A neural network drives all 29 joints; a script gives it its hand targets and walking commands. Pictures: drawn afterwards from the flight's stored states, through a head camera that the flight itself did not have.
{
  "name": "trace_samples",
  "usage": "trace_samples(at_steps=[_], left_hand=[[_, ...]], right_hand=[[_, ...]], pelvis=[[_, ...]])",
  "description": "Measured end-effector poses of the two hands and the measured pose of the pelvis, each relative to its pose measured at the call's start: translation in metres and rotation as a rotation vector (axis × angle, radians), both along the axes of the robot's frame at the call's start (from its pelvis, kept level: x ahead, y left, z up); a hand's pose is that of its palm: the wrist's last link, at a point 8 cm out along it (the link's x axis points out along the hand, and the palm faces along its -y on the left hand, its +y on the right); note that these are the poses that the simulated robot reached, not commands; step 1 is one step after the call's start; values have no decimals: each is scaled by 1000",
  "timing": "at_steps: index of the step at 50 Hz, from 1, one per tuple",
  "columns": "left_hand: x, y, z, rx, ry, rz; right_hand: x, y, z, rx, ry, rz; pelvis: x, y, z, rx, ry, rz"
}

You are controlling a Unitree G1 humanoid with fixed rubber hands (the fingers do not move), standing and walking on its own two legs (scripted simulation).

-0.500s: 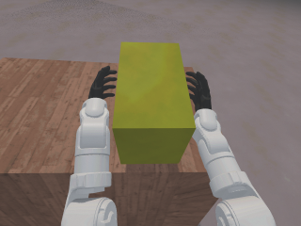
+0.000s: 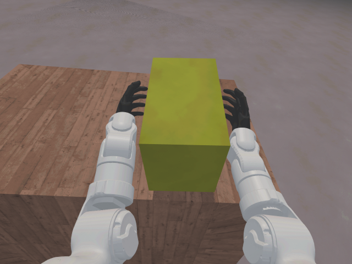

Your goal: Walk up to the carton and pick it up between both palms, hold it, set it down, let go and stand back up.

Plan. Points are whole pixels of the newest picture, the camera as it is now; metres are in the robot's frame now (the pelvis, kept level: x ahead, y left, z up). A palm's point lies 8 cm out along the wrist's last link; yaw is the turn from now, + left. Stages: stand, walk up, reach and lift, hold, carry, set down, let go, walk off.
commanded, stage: set down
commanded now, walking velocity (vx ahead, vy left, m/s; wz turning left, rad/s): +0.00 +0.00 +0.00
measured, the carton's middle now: (182, 123) +0.44 +0.00 +0.12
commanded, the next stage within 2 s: none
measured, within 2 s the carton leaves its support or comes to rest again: neither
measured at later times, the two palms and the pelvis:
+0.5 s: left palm (124, 120) +0.42 +0.15 +0.14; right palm (230, 124) +0.42 -0.11 +0.15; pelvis +0.01 +0.01 +0.00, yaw -1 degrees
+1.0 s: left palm (127, 121) +0.44 +0.15 +0.12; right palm (228, 125) +0.43 -0.11 +0.13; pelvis +0.02 +0.01 +0.00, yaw -2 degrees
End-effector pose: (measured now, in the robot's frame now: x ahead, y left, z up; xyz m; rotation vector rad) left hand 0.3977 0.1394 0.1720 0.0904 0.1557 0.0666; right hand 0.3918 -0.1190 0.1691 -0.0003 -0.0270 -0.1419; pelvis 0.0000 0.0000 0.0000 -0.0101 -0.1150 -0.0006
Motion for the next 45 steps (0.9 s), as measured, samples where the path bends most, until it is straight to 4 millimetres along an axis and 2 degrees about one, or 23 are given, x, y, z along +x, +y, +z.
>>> trace_samples(at_steps=[6, 16, 45], left_hand=[[5, -3, -7, -17, 18, -3], [11, 10, -30, -55, 45, 19], [34, 7, -51, -94, 103, 13]], right_hand=[[5, -3, -4, -7, 18, -2], [16, 10, -17, -1, 51, 17], [35, 7, -34, 14, 127, -4]], pelvis=[[4, 0, 0, 4, 0, -18], [9, 2, 0, 2, 49, -18], [16, 8, 0, 3, 125, -41]])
